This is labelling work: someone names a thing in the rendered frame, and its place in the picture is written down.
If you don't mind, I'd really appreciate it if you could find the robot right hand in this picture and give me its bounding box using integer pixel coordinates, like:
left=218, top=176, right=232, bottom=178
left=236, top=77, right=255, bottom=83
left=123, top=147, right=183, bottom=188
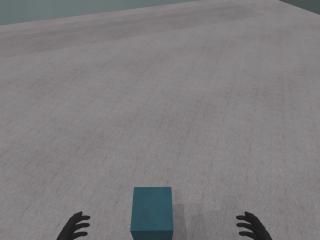
left=236, top=211, right=272, bottom=240

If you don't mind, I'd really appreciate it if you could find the carton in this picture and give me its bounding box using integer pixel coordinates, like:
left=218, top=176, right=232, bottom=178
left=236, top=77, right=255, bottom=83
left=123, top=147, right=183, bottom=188
left=130, top=187, right=174, bottom=240

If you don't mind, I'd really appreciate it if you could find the robot left hand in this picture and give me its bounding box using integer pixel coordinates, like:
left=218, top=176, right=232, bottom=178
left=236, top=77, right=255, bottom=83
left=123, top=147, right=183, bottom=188
left=56, top=211, right=91, bottom=240

